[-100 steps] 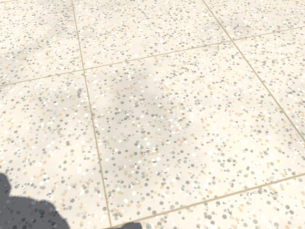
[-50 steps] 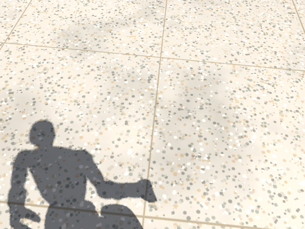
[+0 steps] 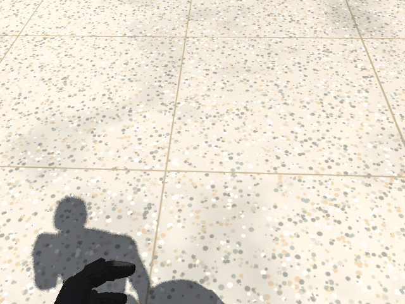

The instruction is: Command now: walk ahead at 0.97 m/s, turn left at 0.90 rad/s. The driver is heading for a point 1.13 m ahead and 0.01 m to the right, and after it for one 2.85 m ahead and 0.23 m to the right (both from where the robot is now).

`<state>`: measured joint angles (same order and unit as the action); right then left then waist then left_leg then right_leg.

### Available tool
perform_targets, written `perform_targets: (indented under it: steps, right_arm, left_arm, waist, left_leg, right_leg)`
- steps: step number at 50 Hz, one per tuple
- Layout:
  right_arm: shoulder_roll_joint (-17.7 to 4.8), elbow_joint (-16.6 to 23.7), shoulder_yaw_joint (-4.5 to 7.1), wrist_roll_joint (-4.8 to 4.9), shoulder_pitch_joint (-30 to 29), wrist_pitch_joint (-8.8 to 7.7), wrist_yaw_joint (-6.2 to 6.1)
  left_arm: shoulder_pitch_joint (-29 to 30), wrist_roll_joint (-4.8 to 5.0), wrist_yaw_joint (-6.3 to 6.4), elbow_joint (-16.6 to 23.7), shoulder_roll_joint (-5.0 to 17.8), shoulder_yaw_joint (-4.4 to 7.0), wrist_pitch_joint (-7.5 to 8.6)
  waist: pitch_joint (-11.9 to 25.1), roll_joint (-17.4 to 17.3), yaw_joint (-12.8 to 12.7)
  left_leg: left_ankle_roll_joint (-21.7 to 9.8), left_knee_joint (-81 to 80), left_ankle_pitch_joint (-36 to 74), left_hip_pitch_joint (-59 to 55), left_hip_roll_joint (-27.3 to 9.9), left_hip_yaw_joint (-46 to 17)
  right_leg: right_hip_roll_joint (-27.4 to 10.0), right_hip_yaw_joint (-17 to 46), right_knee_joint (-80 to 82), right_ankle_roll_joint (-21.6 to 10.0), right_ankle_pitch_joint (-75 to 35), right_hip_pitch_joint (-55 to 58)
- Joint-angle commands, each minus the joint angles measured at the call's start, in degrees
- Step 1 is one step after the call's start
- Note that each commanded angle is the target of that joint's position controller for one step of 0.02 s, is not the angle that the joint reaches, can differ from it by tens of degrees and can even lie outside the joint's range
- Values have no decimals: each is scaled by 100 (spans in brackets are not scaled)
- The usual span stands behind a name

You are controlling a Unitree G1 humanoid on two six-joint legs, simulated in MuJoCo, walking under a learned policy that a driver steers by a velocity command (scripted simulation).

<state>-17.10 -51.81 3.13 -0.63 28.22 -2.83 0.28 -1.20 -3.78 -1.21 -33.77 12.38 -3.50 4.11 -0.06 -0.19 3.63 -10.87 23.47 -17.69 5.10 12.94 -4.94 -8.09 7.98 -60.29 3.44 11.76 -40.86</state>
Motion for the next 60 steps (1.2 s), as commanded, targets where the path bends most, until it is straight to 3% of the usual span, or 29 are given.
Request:
perform_targets:
  steps: [1, 5, 7, 8, 9, 10, 11, 13, 16, 20, 23, 26, 28, 29, 30, 31, 33, 36, 39, 44, 46, 48, 50, 51, 52, 53, 54, 56, 60]
  right_arm:
    - [-959, 587, 277, 91, -568, -239, 16]
    - [-1141, 599, 396, 73, -349, -190, 29]
    - [-1417, 651, 458, -3, -518, -199, 24]
    - [-1486, 746, 472, -15, -922, -239, 51]
    - [-822, 953, 300, -24, -1169, -323, 37]
    - [3, 1386, 53, 256, -740, -346, 62]
    - [-374, 1256, 4, 119, -666, -257, 27]
    - [-588, 1205, 33, -110, -1385, -154, 133]
    - [-216, 1490, -103, -224, -1782, -14, 318]
    - [-311, 2051, -223, -261, -2636, 20, 376]
    - [-242, 2198, -376, -197, -3198, -67, 527]
    - [-442, 2064, -303, -170, -3002, -107, 404]
    - [-759, 1549, -111, -244, -1400, -158, 195]
    - [-1096, 1320, 38, -348, -497, -174, 55]
    - [-1613, 1281, 162, -511, 32, -236, -49]
    - [-1678, 1379, 199, -379, -49, -163, -61]
    - [-753, 1291, 43, -235, -975, -210, -38]
    - [-357, 1043, -34, -142, -1117, -346, -28]
    - [-153, 744, -60, -12, -930, -485, 5]
    - [-363, 598, -24, -55, -1116, -555, -68]
    - [-665, 505, 21, -32, -766, -538, -117]
    - [-1092, 551, 129, -69, -737, -386, -212]
    - [-1325, 735, 210, -148, -1178, -161, -243]
    - [-1097, 693, 185, -152, -1164, -126, -145]
    - [-199, 1027, -44, -225, -881, -218, -66]
    - [-457, 1561, -75, -47, -682, -302, -99]
    - [-656, 1572, -103, -93, -1092, -404, -129]
    - [-590, 1515, -137, -184, -1339, -366, -153]
    - [-427, 1705, -178, -268, -1572, 73, -150]
  left_arm:
    - [534, 187, -48, 445, 522, 108, -61]
    - [542, 238, 30, 493, 774, 210, 11]
    - [-545, 258, 149, 205, 1272, 441, 78]
    - [-1765, 252, 236, -78, 1524, 585, 115]
    - [-3141, 95, 364, -323, 1954, 777, 143]
    - [-2793, -108, 333, -293, 2384, 853, 124]
    - [-2062, -42, 267, -246, 2062, 905, 75]
    - [-1601, 33, 180, -336, 1077, 709, 55]
    - [-2098, 85, 121, -946, 759, 610, 193]
    - [-2221, 233, 68, -1222, 984, 648, 335]
    - [-2187, 337, 27, -1259, 1196, 697, 308]
    - [-2484, 338, -16, -1422, 1667, 800, 289]
    - [-2570, 341, 25, -1521, 1853, 839, 230]
    - [-2522, 348, 22, -1454, 1663, 789, 237]
    - [-2846, 356, 26, -1217, 631, 598, 236]
    - [-2945, 545, 36, -1024, 826, 638, 185]
    - [-2054, 381, 21, -1005, 933, 669, 73]
    - [-2093, 260, -125, -1110, 647, 668, -191]
    - [-1357, 218, -219, -813, 458, 644, -376]
    - [-182, 246, -428, -271, 482, 499, -343]
    - [-13, 246, -463, -243, 564, 498, -320]
    - [-735, 269, -398, -440, 830, 573, -317]
    - [-2817, 265, -250, -1024, 1320, 827, -303]
    - [-3184, 269, -86, -1245, 1548, 975, -310]
    - [-2626, 245, 7, -1176, 2146, 1087, -363]
    - [-2519, 197, 6, -857, 2547, 1218, -397]
    - [-2262, 263, 55, -704, 2255, 1197, -392]
    - [-1790, 350, 119, -794, 1719, 1046, -337]
    - [-1594, 380, 88, -760, 1560, 971, -164]
  waist:
    - [-814, 66, -79]
    - [-210, -330, 147]
    - [657, -316, -438]
    - [1243, -263, -1198]
    - [1993, 393, -1678]
    - [2546, 2448, -958]
    - [2052, 2039, -730]
    - [732, 446, -735]
    - [118, 523, -518]
    - [-470, 499, -288]
    - [-665, 359, -315]
    - [-393, 420, -198]
    - [646, 391, 602]
    - [1184, 291, 1005]
    - [1988, -1271, 658]
    - [2489, -1488, 536]
    - [575, -500, 173]
    - [16, -618, -363]
    - [-356, -370, -457]
    - [-774, -192, -596]
    - [-651, -118, -553]
    - [-90, -464, -1008]
    - [911, -526, -1999]
    - [848, 124, -1951]
    - [418, 1672, -1021]
    - [1852, 1392, -943]
    - [1422, 285, -906]
    - [44, -579, -351]
    - [1, -621, -58]
  left_leg:
    - [-521, -1611, 1156, 2201, -1039, -1460]
    - [-147, -753, 3109, 587, -1283, -1660]
    - [126, 829, 4528, 113, -1273, -1642]
    - [243, 2219, 4217, 716, -1087, -1531]
    - [237, 4155, 2062, 1691, -793, -1119]
    - [425, 5606, -1079, 3310, -296, -507]
    - [324, 6092, -497, 4048, -843, -343]
    - [392, 5594, 258, 3942, -1325, -123]
    - [481, 5044, 104, 3818, -1502, -304]
    - [628, 3767, 589, 4251, -1508, -307]
    - [692, 1887, 1588, 2371, -1538, 709]
    - [623, 1358, 1295, 1454, -1250, 797]
    - [565, 1000, 803, -470, -943, 798]
    - [546, 1107, 276, -1912, -1638, 214]
    - [457, 609, -1732, -3034, -3499, -2155]
    - [221, -718, -2462, -2744, -4085, -4333]
    - [183, -746, -1485, -1174, -3431, -2478]
    - [335, -1121, 212, -13, -2997, -890]
    - [468, -1457, 1445, -64, -2850, 220]
    - [739, -1880, 2943, 298, -2364, 1924]
    - [865, -1488, 5324, -140, -2383, 2141]
    - [962, -238, 7513, -756, -2562, 2125]
    - [837, 2579, 7597, -227, -2733, 1879]
    - [964, 4722, 3979, 758, -2079, 1873]
    - [1279, 7128, -1316, 3031, -1086, 1586]
    - [1308, 7831, -1266, 4133, -955, 296]
    - [1261, 7323, -790, 4346, -1275, -6]
    - [1331, 6247, -562, 3801, -1643, 36]
    - [1595, 4281, -378, 2470, -1827, 315]
  right_leg:
    - [287, -837, 1767, 88, -1303, 1493]
    - [711, -799, 2973, -89, -1457, 1947]
    - [993, -752, 3082, -215, -502, 3198]
    - [746, -660, 2983, -307, -217, 4591]
    - [-440, 483, 2975, -451, 1806, 5970]
    - [-1971, 3912, 4381, -935, 3177, 6704]
    - [-1819, 4507, 4712, -1291, 4177, 6148]
    - [-1142, 2424, 4544, -1161, 2568, 4616]
    - [-691, 1135, 4720, -1054, 991, 3720]
    - [-628, 430, 5409, -1278, 187, 3264]
    - [-244, -217, 6112, -1201, -763, 2207]
    - [-386, -383, 5407, -1182, -3306, 3006]
    - [-148, -601, 2991, -1030, -4585, 3066]
    - [161, -636, 1318, -963, -3258, 1948]
    - [745, -585, -982, -926, 1479, 590]
    - [956, -212, -2019, -1011, 1402, -38]
    - [372, -378, -1810, -984, 308, -505]
    - [90, -386, -1429, -808, 235, 18]
    - [-16, -534, -1252, -771, -105, -564]
    - [243, -1312, 1013, -1027, -1575, 270]
    - [740, -1882, 1619, -1226, -1713, 983]
    - [1166, -2033, 1726, -1403, -1170, 1779]
    - [1406, -1616, 1913, -1717, -506, 3979]
    - [1284, -1105, 2472, -1845, -476, 4875]
    - [179, 812, 2162, -2216, -3094, 5601]
    - [-681, 3144, 3302, -3207, -2605, 6720]
    - [-770, 3416, 3986, -3014, -2232, 6148]
    - [-356, 2411, 4123, -2637, -3204, 4079]
    - [489, 1053, 4105, -2150, -5310, 2311]
